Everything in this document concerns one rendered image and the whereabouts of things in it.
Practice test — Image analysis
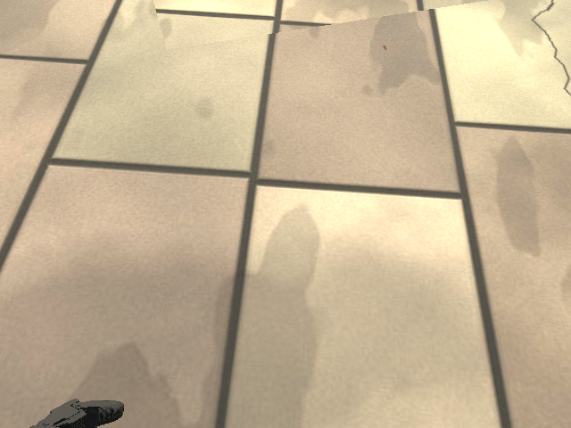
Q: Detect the left robot hand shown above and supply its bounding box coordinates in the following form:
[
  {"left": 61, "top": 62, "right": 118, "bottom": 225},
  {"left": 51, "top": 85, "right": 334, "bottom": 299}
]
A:
[{"left": 30, "top": 399, "right": 124, "bottom": 428}]

